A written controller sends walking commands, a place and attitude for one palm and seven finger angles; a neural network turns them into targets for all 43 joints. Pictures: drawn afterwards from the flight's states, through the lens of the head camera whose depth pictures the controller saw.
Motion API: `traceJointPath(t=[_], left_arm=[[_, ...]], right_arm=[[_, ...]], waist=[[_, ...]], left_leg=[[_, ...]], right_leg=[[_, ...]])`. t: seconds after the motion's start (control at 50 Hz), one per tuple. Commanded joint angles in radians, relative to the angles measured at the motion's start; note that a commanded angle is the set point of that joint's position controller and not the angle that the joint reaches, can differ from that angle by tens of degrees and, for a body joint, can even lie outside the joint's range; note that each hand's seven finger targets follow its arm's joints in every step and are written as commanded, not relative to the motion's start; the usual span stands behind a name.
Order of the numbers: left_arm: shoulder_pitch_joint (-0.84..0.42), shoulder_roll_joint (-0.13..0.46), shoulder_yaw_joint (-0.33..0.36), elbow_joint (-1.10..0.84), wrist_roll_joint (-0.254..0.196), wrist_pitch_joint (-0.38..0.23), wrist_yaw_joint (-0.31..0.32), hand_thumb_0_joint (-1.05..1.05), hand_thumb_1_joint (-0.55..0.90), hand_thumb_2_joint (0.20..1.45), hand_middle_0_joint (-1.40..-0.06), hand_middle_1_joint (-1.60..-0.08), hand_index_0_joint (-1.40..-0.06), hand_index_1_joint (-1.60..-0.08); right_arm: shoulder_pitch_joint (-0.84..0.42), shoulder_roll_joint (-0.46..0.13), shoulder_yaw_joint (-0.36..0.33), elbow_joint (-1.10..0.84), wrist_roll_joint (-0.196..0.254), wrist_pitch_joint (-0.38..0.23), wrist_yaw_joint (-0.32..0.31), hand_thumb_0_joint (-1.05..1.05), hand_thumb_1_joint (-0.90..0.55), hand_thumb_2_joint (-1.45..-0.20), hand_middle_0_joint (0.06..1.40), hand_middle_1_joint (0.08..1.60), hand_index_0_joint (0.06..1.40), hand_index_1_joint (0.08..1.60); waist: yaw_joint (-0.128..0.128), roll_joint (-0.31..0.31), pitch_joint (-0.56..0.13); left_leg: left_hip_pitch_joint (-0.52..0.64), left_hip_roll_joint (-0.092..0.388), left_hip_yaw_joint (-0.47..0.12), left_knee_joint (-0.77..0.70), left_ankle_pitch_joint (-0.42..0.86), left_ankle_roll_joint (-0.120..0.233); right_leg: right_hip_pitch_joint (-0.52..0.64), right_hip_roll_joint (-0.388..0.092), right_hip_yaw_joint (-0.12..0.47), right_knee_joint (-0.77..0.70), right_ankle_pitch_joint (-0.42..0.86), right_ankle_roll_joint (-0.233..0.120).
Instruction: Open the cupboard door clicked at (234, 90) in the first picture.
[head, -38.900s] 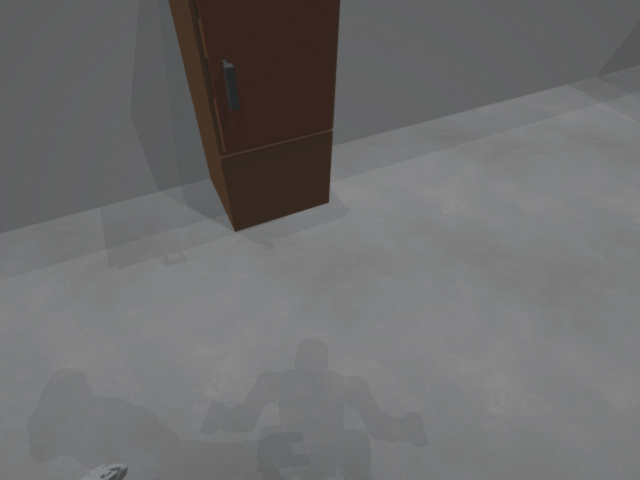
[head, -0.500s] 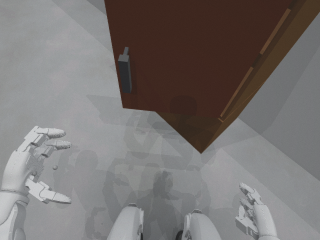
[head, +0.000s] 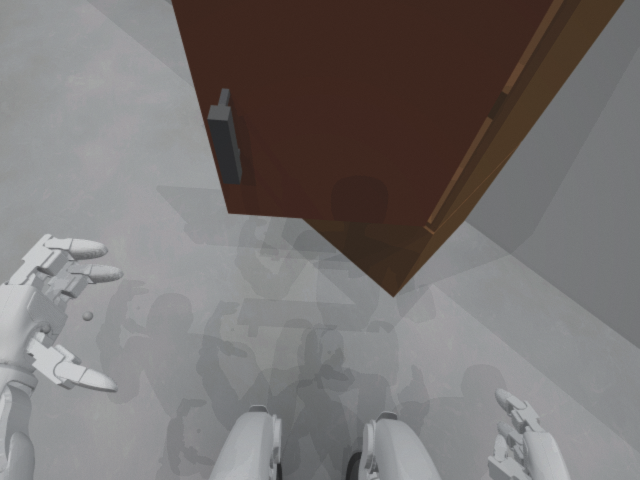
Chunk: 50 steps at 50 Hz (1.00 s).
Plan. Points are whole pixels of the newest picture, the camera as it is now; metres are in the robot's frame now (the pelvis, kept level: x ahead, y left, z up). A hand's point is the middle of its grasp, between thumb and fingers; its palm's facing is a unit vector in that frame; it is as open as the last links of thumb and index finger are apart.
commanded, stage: raise the hand with hooked fingers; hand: left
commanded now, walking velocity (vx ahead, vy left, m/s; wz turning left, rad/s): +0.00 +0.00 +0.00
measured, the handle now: (229, 137) +0.57 +0.17 +0.02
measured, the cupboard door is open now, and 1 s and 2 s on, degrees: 42 42 42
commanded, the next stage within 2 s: move the hooked fingers beside the handle in 0.24 s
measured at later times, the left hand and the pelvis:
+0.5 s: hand (102, 308) +0.29 +0.26 +0.03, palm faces +0.00 -1.00 -0.04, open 14.0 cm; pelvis +0.00 -0.01 +0.00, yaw +0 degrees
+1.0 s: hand (137, 246) +0.37 +0.25 +0.03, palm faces +0.00 -1.00 -0.05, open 14.0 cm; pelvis +0.00 +0.00 +0.00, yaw -1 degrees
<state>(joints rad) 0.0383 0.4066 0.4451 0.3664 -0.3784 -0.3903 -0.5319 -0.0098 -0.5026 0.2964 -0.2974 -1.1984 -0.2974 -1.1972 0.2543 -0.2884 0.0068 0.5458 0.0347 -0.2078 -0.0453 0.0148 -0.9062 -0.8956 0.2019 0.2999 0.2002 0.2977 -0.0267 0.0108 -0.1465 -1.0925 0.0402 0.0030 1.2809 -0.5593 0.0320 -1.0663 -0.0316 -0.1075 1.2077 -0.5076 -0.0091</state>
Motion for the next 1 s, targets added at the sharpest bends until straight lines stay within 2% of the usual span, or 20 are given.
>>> traceJointPath(t=[0.0,0.16,0.2,0.32,0.34,0.38,0.4,0.48,0.54,0.6,0.62,0.66,0.7,0.74,0.78,0.84,0.9,0.92,0.96,0.98], left_arm=[[-0.099,0.234,0.099,-0.186,-0.03,-0.069,0.01,0.0,-0.5,0.3,-0.3,-1.2,-0.3,-1.2],[-0.104,0.231,0.096,-0.189,-0.03,-0.074,0.008,0.0,-0.5,0.3,-0.3,-1.2,-0.3,-1.2],[-0.106,0.241,0.106,-0.189,-0.033,-0.073,0.002,0.0,-0.5,0.3,-0.3,-1.2,-0.3,-1.2],[-0.11,0.221,0.085,-0.178,-0.031,-0.066,-0.003,0.0,-0.5,0.3,-0.3,-1.2,-0.3,-1.2],[-0.162,0.213,0.063,-0.193,-0.024,-0.068,0.001,0.0,-0.5,0.3,-0.3,-1.2,-0.3,-1.2],[-0.226,0.205,0.048,-0.193,-0.021,-0.071,0.011,0.0,-0.5,0.3,-0.3,-1.2,-0.3,-1.2],[-0.237,0.205,0.046,-0.186,-0.014,-0.071,0.014,0.0,-0.5,0.3,-0.3,-1.2,-0.3,-1.2],[-0.286,0.256,0.076,-0.113,0.0,-0.064,0.024,0.0,-0.5,0.3,-0.3,-1.2,-0.3,-1.2],[-0.371,0.238,0.047,-0.098,0.02,-0.054,0.029,0.0,-0.5,0.3,-0.3,-1.2,-0.3,-1.2],[-0.392,0.248,0.044,-0.099,0.032,-0.055,0.039,0.0,-0.5,0.3,-0.3,-1.2,-0.3,-1.2],[-0.388,0.233,0.032,-0.088,0.034,-0.05,0.044,0.0,-0.5,0.3,-0.3,-1.2,-0.3,-1.2],[-0.381,0.247,0.05,-0.047,0.039,-0.045,0.06,0.0,-0.5,0.3,-0.3,-1.2,-0.3,-1.2],[-0.416,0.243,0.044,-0.035,0.049,-0.05,0.07,0.0,-0.5,0.3,-0.3,-1.2,-0.3,-1.2],[-0.414,0.239,0.05,0.012,0.053,-0.046,0.084,0.0,-0.5,0.3,-0.3,-1.2,-0.3,-1.2],[-0.47,0.256,0.054,0.025,0.062,-0.057,0.091,0.0,-0.5,0.3,-0.3,-1.2,-0.3,-1.2],[-0.51,0.263,0.057,0.052,0.073,-0.075,0.094,0.0,-0.5,0.3,-0.3,-1.2,-0.3,-1.2],[-0.574,0.259,0.037,0.055,0.085,-0.097,0.09,0.0,-0.5,0.3,-0.3,-1.2,-0.3,-1.2],[-0.572,0.267,0.047,0.071,0.084,-0.099,0.091,0.0,-0.5,0.3,-0.3,-1.2,-0.3,-1.2],[-0.606,0.242,0.018,0.108,0.092,-0.097,0.095,0.0,-0.5,0.3,-0.3,-1.2,-0.3,-1.2],[-0.642,0.257,0.032,0.12,0.086,-0.102,0.095,0.0,-0.5,0.3,-0.3,-1.2,-0.3,-1.2]], right_arm=[[0.018,-0.156,-0.063,-0.13,0.003,-0.039,-0.015,0.0,-0.9,-0.9,0.2,0.3,0.2,0.3],[0.008,-0.15,-0.061,-0.131,0.006,-0.035,-0.022,0.0,-0.9,-0.9,0.2,0.3,0.2,0.3],[0.011,-0.15,-0.06,-0.131,0.003,-0.033,-0.022,0.0,-0.9,-0.9,0.2,0.3,0.2,0.3],[0.005,-0.15,-0.058,-0.137,0.007,-0.029,-0.022,0.0,-0.9,-0.9,0.2,0.3,0.2,0.3],[0.003,-0.151,-0.056,-0.133,0.007,-0.031,-0.023,0.0,-0.9,-0.9,0.2,0.3,0.2,0.3],[0.011,-0.154,-0.056,-0.124,0.005,-0.035,-0.028,0.0,-0.9,-0.9,0.2,0.3,0.2,0.3],[0.013,-0.153,-0.058,-0.116,0.003,-0.035,-0.029,0.0,-0.9,-0.9,0.2,0.3,0.2,0.3],[0.018,-0.158,-0.053,-0.108,0.003,-0.024,-0.034,0.0,-0.9,-0.9,0.2,0.3,0.2,0.3],[0.013,-0.155,-0.051,-0.104,0.004,-0.015,-0.034,0.0,-0.9,-0.9,0.2,0.3,0.2,0.3],[0.029,-0.158,-0.053,-0.1,0.001,-0.01,-0.032,0.0,-0.9,-0.9,0.2,0.3,0.2,0.3],[0.031,-0.155,-0.053,-0.099,0.001,-0.006,-0.029,0.0,-0.9,-0.9,0.2,0.3,0.2,0.3],[0.035,-0.158,-0.054,-0.095,0.001,0.004,-0.025,0.0,-0.9,-0.9,0.2,0.3,0.2,0.3],[0.039,-0.156,-0.052,-0.092,-0.001,0.013,-0.021,0.0,-0.9,-0.9,0.2,0.3,0.2,0.3],[0.042,-0.157,-0.055,-0.091,0.0,0.026,-0.018,0.0,-0.9,-0.9,0.2,0.3,0.2,0.3],[0.053,-0.158,-0.054,-0.087,-0.001,0.034,-0.02,0.0,-0.9,-0.9,0.2,0.3,0.2,0.3],[0.059,-0.158,-0.054,-0.077,-0.003,0.046,-0.017,0.0,-0.9,-0.9,0.2,0.3,0.2,0.3],[0.078,-0.16,-0.058,-0.061,-0.006,0.054,-0.017,0.0,-0.9,-0.9,0.2,0.3,0.2,0.3],[0.082,-0.162,-0.059,-0.056,-0.007,0.057,-0.016,0.0,-0.9,-0.9,0.2,0.3,0.2,0.3],[0.081,-0.161,-0.057,-0.052,-0.007,0.064,-0.013,0.0,-0.9,-0.9,0.2,0.3,0.2,0.3],[0.087,-0.162,-0.057,-0.048,-0.006,0.065,-0.017,0.0,-0.9,-0.9,0.2,0.3,0.2,0.3]], waist=[[0.023,0.093,-0.339],[0.019,0.094,-0.335],[0.021,0.086,-0.358],[0.017,0.092,-0.328],[0.007,0.109,-0.331],[-0.008,0.091,-0.326],[-0.004,0.104,-0.351],[-0.002,0.073,-0.331],[-0.006,0.114,-0.35],[0.002,0.129,-0.415],[0.002,0.142,-0.41],[0.002,0.092,-0.39],[-0.002,0.108,-0.403],[-0.005,0.074,-0.372],[-0.015,0.07,-0.377],[-0.013,0.095,-0.386],[-0.025,0.117,-0.427],[-0.018,0.124,-0.43],[-0.033,0.103,-0.406],[-0.039,0.089,-0.403]], left_leg=[[0.236,-0.035,-0.05,-0.193,0.305,-0.013],[0.224,-0.035,-0.045,-0.186,0.28,-0.008],[0.23,-0.034,-0.043,-0.177,0.311,-0.008],[0.224,-0.035,-0.046,-0.182,0.282,-0.009],[0.238,-0.033,-0.052,-0.184,0.288,-0.009],[0.24,-0.032,-0.06,-0.175,0.288,-0.009],[0.252,-0.032,-0.057,-0.174,0.289,-0.011],[0.204,-0.032,-0.053,-0.17,0.252,-0.008],[0.235,-0.03,-0.054,-0.18,0.261,-0.01],[0.292,-0.024,-0.063,-0.185,0.329,-0.016],[0.305,-0.024,-0.064,-0.191,0.34,-0.02],[0.275,-0.023,-0.064,-0.196,0.323,-0.018],[0.286,-0.022,-0.063,-0.195,0.343,-0.019],[0.253,-0.024,-0.056,-0.2,0.306,-0.015],[0.242,-0.023,-0.054,-0.19,0.312,-0.013],[0.253,-0.023,-0.051,-0.195,0.31,-0.014],[0.307,-0.016,-0.059,-0.186,0.376,-0.019],[0.318,-0.014,-0.064,-0.188,0.39,-0.023],[0.288,-0.018,-0.06,-0.189,0.348,-0.018],[0.275,-0.017,-0.059,-0.18,0.343,-0.015]], right_leg=[[0.203,0.048,0.058,-0.141,0.152,-0.02],[0.214,0.044,0.069,-0.149,0.145,-0.017],[0.228,0.047,0.07,-0.14,0.179,-0.017],[0.206,0.047,0.067,-0.144,0.15,-0.017],[0.188,0.046,0.059,-0.136,0.155,-0.018],[0.163,0.05,0.055,-0.128,0.151,-0.02],[0.163,0.047,0.059,-0.13,0.153,-0.018],[0.178,0.046,0.068,-0.135,0.123,-0.021],[0.162,0.042,0.065,-0.133,0.133,-0.02],[0.166,0.043,0.057,-0.123,0.177,-0.023],[0.158,0.042,0.053,-0.125,0.182,-0.022],[0.174,0.042,0.052,-0.132,0.175,-0.019],[0.165,0.044,0.051,-0.125,0.189,-0.02],[0.174,0.042,0.055,-0.138,0.172,-0.016],[0.174,0.045,0.057,-0.129,0.181,-0.019],[0.171,0.044,0.063,-0.134,0.18,-0.018],[0.15,0.046,0.059,-0.122,0.217,-0.019],[0.148,0.045,0.056,-0.12,0.219,-0.02],[0.14,0.043,0.058,-0.129,0.196,-0.016],[0.143,0.048,0.059,-0.124,0.2,-0.019]])
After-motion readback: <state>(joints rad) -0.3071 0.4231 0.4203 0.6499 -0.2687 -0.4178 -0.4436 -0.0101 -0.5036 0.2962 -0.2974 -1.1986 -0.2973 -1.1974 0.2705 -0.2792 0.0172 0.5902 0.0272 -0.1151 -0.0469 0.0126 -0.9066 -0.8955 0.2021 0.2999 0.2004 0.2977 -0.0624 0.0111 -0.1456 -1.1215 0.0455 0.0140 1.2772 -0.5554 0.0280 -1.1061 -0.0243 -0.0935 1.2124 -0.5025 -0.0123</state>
